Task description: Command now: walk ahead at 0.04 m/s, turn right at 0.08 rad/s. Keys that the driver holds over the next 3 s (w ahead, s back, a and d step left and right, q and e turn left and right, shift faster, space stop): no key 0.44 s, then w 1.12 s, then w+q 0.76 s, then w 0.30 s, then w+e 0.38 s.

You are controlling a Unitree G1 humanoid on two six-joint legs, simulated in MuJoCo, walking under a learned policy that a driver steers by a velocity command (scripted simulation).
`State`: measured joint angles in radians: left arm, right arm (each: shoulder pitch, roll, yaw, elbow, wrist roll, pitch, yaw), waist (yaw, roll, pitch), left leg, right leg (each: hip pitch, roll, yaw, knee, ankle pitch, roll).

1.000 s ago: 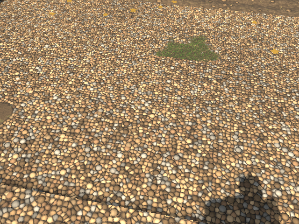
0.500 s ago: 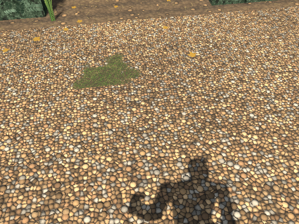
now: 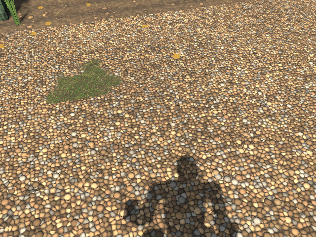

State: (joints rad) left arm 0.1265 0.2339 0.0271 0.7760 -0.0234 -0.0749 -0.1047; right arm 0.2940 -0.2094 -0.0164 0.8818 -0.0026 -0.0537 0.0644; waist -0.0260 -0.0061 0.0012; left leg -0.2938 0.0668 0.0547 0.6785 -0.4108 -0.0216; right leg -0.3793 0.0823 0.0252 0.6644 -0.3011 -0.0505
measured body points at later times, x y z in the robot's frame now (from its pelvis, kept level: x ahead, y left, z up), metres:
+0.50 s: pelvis +0.00 +0.02 +0.02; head +0.02 +0.02 +0.47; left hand +0.09 +0.28 -0.11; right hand +0.11 -0.23 -0.11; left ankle -0.05 +0.13 -0.72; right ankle +0.01 -0.09 -0.72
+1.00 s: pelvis +0.17 +0.00 -0.03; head +0.17 +0.01 +0.42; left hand +0.06 +0.18 -0.17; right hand +0.36 -0.19 -0.13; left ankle +0.33 +0.15 -0.73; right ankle +0.01 -0.09 -0.72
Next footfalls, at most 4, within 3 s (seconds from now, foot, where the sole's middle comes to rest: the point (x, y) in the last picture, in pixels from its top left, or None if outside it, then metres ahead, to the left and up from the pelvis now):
1.16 left None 0.43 0.15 -0.92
1.56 right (176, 191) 0.76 -0.09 -0.92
2.30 left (109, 154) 1.09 0.29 -1.09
2.74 right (123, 108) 1.47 0.22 -1.09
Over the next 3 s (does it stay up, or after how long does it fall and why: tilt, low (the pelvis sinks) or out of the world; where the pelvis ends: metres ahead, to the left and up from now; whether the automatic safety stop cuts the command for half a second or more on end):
stays up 1.39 0.25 -0.31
